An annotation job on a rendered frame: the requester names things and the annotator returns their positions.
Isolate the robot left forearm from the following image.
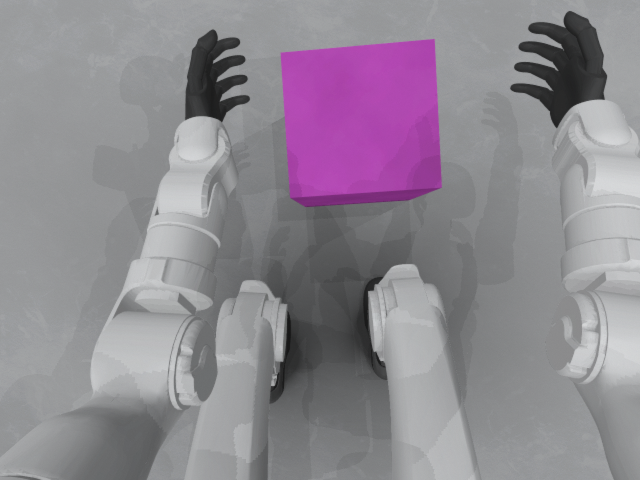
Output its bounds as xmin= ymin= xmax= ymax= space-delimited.
xmin=90 ymin=116 xmax=239 ymax=388

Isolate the robot right hand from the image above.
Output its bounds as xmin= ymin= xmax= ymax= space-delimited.
xmin=510 ymin=11 xmax=607 ymax=128

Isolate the right robot upper arm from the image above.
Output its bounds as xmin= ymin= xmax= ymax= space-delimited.
xmin=545 ymin=289 xmax=640 ymax=480

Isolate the robot right forearm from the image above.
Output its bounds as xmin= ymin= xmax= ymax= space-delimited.
xmin=551 ymin=100 xmax=640 ymax=296

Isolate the robot right shin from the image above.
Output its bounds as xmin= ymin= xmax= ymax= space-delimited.
xmin=376 ymin=264 xmax=446 ymax=363

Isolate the robot left hand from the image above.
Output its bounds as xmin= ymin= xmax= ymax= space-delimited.
xmin=185 ymin=29 xmax=250 ymax=122

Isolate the carton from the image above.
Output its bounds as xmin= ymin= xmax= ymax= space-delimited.
xmin=281 ymin=39 xmax=442 ymax=207

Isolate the left robot thigh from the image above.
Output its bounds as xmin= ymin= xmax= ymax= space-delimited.
xmin=184 ymin=292 xmax=288 ymax=480

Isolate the left robot upper arm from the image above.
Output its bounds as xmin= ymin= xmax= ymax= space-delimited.
xmin=0 ymin=311 xmax=218 ymax=480

